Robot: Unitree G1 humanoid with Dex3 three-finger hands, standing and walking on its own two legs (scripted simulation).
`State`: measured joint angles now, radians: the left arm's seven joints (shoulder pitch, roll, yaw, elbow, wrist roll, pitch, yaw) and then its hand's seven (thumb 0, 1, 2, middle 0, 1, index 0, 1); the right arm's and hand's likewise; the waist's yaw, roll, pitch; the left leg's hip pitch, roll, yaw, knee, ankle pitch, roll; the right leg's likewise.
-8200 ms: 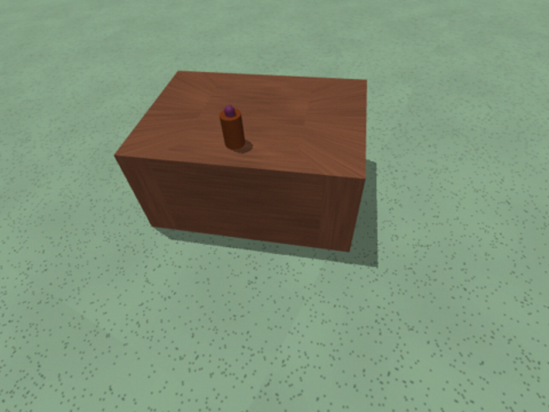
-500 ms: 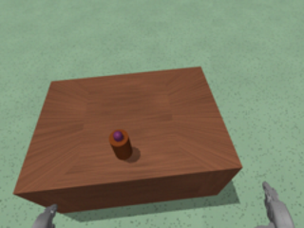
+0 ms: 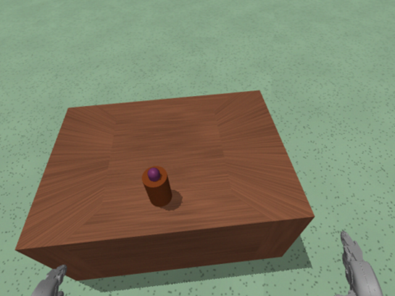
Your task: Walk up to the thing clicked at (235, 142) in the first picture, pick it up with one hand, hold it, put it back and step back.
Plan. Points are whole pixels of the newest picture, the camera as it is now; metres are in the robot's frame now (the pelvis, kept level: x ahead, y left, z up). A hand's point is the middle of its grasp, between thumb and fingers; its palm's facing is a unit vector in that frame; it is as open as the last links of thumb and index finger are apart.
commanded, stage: go down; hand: left
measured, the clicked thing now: (157, 184) +0.49 +0.15 -0.19
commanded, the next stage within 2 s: none
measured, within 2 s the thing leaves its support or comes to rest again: neither
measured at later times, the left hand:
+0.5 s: hand (68, 247) +0.25 +0.29 -0.02, palm faces +0.14 -0.96 -0.26, open 17.6 cm
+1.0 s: hand (62, 211) +0.32 +0.31 +0.00, palm faces +0.11 -0.98 -0.15, open 17.6 cm
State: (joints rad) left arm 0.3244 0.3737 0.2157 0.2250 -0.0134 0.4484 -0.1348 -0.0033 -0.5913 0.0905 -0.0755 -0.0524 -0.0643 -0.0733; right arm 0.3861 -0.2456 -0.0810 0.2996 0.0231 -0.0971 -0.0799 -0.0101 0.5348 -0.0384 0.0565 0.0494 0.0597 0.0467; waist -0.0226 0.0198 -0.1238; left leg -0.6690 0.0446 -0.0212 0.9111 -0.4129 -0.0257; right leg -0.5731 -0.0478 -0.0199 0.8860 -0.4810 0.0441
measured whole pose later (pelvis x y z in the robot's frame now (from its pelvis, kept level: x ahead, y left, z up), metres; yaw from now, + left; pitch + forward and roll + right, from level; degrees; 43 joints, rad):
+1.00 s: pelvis +0.00 +0.00 +0.00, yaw -1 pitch +11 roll -2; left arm -0.23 0.56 0.42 0.74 -0.08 0.08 -0.37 -0.01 -0.60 0.09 -0.06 -0.05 -0.05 -0.07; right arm 0.35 -0.25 -0.05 0.36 0.02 -0.16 -0.07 -0.01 0.51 -0.05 0.06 0.05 0.06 0.05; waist -0.04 -0.01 -0.11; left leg -0.70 0.06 -0.01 0.92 -0.41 -0.02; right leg -0.61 -0.04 -0.01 0.88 -0.46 0.05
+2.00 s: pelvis -0.01 +0.01 -0.01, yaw -2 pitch +16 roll -3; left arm -0.57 0.74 0.55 1.05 -0.12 -0.13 -0.49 -0.01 -0.50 0.09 -0.06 -0.05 -0.05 -0.06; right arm 0.32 -0.26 0.00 0.32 0.00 -0.14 -0.04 -0.01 0.51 -0.05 0.06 0.05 0.06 0.05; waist -0.11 -0.01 -0.12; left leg -0.83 0.07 -0.02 0.98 -0.42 -0.01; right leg -0.72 -0.02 -0.01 0.90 -0.46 0.05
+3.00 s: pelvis +0.00 +0.01 -0.02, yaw -3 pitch +19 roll -4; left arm -0.69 0.81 0.60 1.12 -0.14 -0.21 -0.53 -0.01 -0.43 0.09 -0.05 -0.06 -0.05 -0.07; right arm 0.33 -0.27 0.01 0.24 -0.01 -0.13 -0.03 -0.01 0.51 -0.05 0.06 0.05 0.06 0.05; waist -0.16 -0.01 -0.13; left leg -0.92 0.08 -0.03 1.03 -0.45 -0.01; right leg -0.80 -0.01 -0.01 0.94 -0.47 0.06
